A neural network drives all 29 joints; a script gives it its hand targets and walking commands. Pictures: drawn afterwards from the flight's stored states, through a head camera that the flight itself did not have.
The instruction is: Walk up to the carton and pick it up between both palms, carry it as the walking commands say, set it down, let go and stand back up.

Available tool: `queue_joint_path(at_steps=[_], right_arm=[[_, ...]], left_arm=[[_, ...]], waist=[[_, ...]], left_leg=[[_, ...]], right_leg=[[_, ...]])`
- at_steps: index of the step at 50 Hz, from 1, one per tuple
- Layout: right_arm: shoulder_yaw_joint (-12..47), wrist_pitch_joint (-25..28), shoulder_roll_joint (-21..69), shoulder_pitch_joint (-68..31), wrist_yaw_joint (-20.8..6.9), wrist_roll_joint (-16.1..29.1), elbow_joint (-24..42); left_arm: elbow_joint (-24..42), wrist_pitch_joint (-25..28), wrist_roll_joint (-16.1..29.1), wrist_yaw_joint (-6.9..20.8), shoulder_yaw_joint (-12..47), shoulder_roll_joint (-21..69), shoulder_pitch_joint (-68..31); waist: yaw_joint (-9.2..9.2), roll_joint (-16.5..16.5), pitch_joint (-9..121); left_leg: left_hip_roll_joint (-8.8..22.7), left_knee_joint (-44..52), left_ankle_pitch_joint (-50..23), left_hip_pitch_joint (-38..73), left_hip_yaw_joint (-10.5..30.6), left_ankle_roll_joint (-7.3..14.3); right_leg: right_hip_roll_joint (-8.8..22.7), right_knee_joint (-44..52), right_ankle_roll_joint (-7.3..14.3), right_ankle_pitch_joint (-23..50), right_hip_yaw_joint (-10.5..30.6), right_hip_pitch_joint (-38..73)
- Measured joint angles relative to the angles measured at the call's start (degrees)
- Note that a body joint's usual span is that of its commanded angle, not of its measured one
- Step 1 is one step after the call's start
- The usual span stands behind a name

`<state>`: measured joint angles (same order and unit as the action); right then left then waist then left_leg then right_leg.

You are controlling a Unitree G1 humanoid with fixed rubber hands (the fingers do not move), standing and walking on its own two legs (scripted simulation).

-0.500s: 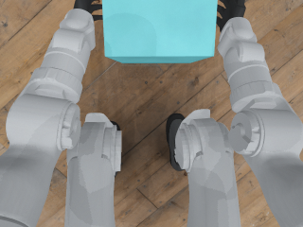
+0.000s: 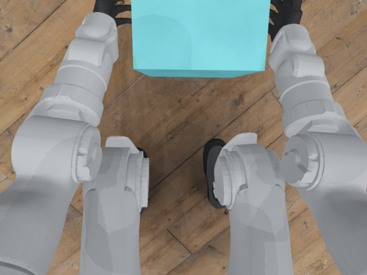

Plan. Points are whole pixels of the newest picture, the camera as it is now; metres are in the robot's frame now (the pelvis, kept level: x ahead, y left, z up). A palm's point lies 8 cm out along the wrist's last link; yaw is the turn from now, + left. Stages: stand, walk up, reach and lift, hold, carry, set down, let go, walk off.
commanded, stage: set down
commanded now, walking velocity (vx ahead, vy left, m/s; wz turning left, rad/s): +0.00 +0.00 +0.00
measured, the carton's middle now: (195, 25) +0.53 -0.04 -0.24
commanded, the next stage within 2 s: none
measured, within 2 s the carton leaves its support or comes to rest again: neither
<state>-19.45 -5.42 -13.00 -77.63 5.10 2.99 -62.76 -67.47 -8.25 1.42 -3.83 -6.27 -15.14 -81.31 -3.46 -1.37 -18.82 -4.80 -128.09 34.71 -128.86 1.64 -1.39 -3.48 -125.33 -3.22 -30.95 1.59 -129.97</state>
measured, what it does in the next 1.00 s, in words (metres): stands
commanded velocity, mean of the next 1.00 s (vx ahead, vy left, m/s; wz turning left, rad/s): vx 0.00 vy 0.00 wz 0.00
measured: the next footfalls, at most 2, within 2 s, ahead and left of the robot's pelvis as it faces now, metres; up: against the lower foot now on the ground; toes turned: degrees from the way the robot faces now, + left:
none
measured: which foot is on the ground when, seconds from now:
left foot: down 0.00-1.00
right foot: down 0.00-1.00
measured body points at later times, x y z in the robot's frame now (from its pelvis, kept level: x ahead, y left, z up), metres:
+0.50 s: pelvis +0.00 +0.00 +0.01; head +0.37 +0.01 +0.25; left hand +0.54 +0.14 -0.21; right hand +0.51 -0.20 -0.19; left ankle +0.10 +0.12 -0.33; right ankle +0.12 -0.13 -0.33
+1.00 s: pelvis -0.01 +0.00 +0.02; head +0.37 +0.00 +0.24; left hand +0.55 +0.16 -0.18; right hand +0.51 -0.23 -0.17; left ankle +0.10 +0.12 -0.33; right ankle +0.12 -0.12 -0.33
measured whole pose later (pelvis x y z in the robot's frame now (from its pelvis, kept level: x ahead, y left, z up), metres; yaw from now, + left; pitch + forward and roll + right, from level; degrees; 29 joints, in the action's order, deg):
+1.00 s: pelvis -0.01 +0.00 +0.02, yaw -1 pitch +31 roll -2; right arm -9.6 -5.0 -20.4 -72.8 7.3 15.0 -46.9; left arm -51.2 -7.2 11.7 -5.2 -1.3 -24.9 -79.2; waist -2.9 -0.7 -30.8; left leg -3.3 -125.6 34.4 -122.4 1.8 -0.9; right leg -3.3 -122.0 -2.9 -29.7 0.8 -123.7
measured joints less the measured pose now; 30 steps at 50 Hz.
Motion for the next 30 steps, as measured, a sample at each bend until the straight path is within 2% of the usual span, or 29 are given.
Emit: queue_joint_path(at_steps=[9, 16, 24, 30], right_arm=[[0.15, 0.99, -0.56, -0.23, -0.39, 0.63, -1.03], [3.52, 3.21, -1.41, -1.09, 0.55, 3.11, -3.52], [7.57, 5.23, -2.02, -0.25, 2.0, 7.29, -3.9], [8.97, 5.82, -3.4, 3.03, 1.77, 8.91, -2.29]], left_arm=[[-0.36, 1.36, 0.51, 0.52, 0.15, -0.11, -0.19], [-0.11, 4.0, 1.5, -0.03, 1.23, -0.95, -1.0], [0.25, 5.97, 5.19, -1.79, 3.83, -3.59, -0.28], [1.23, 6.35, 7.98, -1.44, 5.22, -6.34, 1.71]], waist=[[0.01, -0.04, -0.88], [0.17, -0.64, -3.25], [-0.26, -0.53, -3.84], [0.11, 0.03, -2.06]], left_leg=[[-0.03, -0.13, 0.09, 0.43, -0.06, -0.08], [0.2, 0.28, -0.04, 1.46, 0.4, -0.37], [0.23, 1.18, 0.24, 1.53, 0.6, -0.28], [0.27, 1.02, 0.81, 0.63, 0.47, -0.19]], right_leg=[[0.04, -0.22, -0.04, -0.12, 0.06, 0.38], [-0.15, 0.46, 0.04, 0.32, -0.36, 1.35], [0.01, 1.53, 0.05, -0.04, -0.55, 1.61], [0.32, 1.27, 0.21, -0.6, -0.6, 0.67]])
